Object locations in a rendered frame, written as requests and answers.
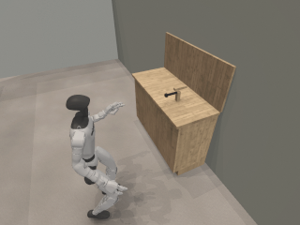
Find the robot right forearm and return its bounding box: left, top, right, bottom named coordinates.
left=73, top=164, right=108, bottom=187

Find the tap lever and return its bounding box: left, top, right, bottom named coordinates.
left=164, top=92, right=177, bottom=98

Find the robot left thigh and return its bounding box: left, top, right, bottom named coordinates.
left=95, top=146, right=116, bottom=176

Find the robot right upper arm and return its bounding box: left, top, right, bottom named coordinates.
left=70, top=131, right=86, bottom=170

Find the right robot hand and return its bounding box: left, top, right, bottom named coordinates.
left=104, top=180, right=128, bottom=196

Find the robot left forearm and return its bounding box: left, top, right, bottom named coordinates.
left=90, top=110, right=108, bottom=123

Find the left robot hand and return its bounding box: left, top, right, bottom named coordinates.
left=104, top=102, right=125, bottom=115

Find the robot right shin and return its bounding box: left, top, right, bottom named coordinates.
left=93, top=195, right=119, bottom=215

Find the counter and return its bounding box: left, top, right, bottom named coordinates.
left=131, top=32, right=236, bottom=175

